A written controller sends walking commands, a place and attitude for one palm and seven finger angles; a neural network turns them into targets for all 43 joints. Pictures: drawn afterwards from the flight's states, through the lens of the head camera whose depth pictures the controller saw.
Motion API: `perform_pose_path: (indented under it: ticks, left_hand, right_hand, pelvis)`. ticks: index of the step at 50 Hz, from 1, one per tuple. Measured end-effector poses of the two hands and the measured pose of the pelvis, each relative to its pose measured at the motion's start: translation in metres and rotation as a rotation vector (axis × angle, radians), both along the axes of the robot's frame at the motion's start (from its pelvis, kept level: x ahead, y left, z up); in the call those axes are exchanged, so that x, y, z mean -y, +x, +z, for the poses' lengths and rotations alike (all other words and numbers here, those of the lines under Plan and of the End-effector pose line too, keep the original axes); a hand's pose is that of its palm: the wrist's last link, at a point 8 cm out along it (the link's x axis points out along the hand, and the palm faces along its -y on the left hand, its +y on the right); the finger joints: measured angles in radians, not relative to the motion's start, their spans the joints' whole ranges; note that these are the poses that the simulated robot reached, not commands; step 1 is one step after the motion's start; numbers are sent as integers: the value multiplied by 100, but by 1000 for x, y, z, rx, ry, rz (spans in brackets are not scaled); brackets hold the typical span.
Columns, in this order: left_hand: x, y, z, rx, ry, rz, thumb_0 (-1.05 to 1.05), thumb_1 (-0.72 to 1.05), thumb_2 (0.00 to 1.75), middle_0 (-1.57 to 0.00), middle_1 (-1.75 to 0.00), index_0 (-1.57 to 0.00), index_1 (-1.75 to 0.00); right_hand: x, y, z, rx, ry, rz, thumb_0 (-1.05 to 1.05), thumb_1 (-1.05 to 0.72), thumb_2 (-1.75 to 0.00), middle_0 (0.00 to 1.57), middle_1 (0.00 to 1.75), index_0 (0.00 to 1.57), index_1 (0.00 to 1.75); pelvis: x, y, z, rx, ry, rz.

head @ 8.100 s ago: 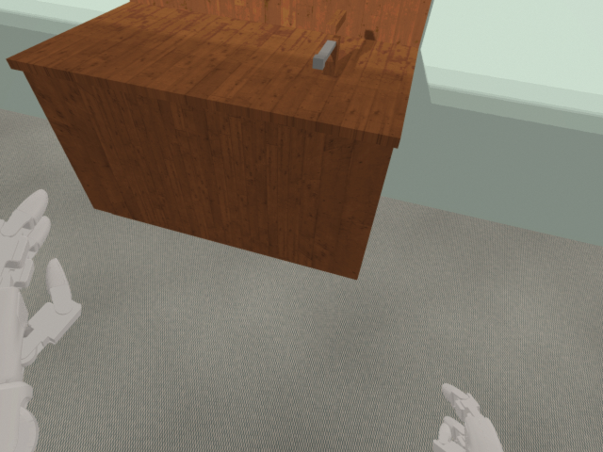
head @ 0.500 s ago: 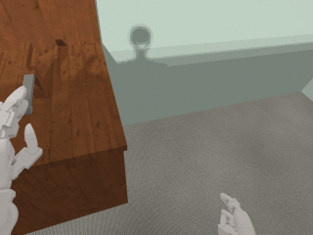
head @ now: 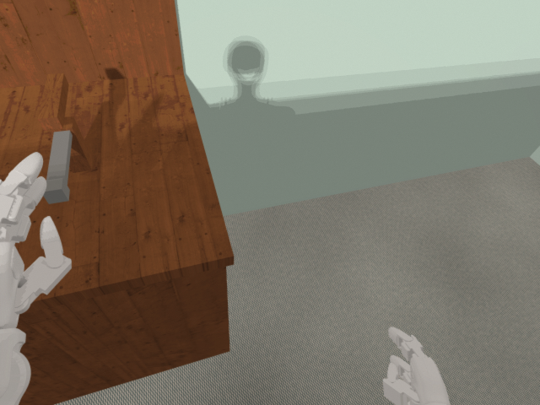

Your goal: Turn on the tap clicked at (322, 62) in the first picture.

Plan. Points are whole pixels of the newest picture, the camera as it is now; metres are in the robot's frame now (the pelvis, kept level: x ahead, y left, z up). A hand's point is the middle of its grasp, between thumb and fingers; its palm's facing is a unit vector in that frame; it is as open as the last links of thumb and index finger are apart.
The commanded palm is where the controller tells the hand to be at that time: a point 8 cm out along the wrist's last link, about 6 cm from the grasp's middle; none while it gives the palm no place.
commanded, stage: look again from close up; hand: left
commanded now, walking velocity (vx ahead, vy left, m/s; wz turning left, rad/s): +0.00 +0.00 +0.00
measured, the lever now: (55, 191) +0.38 +0.38 +0.07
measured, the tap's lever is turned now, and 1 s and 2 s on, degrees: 0 0 0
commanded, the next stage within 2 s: turn the palm inward beside the body in 0.30 s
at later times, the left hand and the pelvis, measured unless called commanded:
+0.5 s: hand (50, 232) +0.23 +0.26 +0.19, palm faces +0.46 -0.82 -0.34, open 7.4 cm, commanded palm +0.15 +0.27 +0.17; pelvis -0.01 -0.02 +0.00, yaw +1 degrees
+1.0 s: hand (103, 292) +0.20 +0.21 +0.13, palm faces +0.51 -0.81 -0.28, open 7.4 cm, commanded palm +0.15 +0.24 +0.15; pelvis +0.01 -0.08 -0.02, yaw +3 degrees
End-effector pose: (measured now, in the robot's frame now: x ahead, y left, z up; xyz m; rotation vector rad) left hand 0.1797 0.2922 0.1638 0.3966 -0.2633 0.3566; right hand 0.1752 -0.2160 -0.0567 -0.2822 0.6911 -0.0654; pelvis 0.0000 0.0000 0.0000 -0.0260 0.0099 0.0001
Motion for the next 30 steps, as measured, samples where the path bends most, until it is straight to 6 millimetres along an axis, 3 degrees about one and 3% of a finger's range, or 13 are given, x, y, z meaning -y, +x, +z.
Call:
perform_pose_path:
  ticks: [20, 23, 26, 30]
  left_hand:
    - [15, -14, 2, -16, -2, 30, 1, 89, 90, -20, -30, -21, -30]
    - [3, 1, 23, 35, 141, 37, 1, 89, 90, -21, -30, -21, -30]
    - [-6, 13, 35, 71, 0, 65, 1, 89, 90, -21, -30, -21, -30]
    - [17, 16, 17, -55, -57, 41, 1, 90, 90, -20, -30, -20, -30]
  right_hand:
    - [15, -17, -11, -27, 23, -23, 1, -91, -90, 21, 30, 20, 30]
    - [12, -17, -15, -35, 3, 63, 1, -91, -90, 21, 30, 20, 30]
    - [13, -15, -22, -32, 48, 98, 1, -91, -90, 21, 30, 20, 30]
    - [21, -8, -23, 21, 102, 71, 1, -90, -89, 21, 30, 20, 30]
  pelvis:
    - [13, -6, 1, 6, 2, 13]
    - [20, -13, -2, 16, 15, 39]
    - [26, -12, -3, 33, 27, 15]
    - [32, -6, -3, 51, 32, -1]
